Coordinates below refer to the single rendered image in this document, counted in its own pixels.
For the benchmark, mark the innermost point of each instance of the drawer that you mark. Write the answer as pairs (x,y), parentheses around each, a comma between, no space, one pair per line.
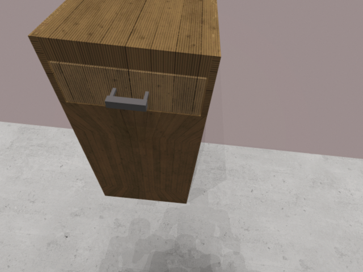
(167,92)

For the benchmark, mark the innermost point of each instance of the cabinet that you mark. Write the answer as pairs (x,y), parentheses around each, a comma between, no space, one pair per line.
(142,155)

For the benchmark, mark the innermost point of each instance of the handle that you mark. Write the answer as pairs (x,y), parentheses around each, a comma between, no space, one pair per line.
(126,103)

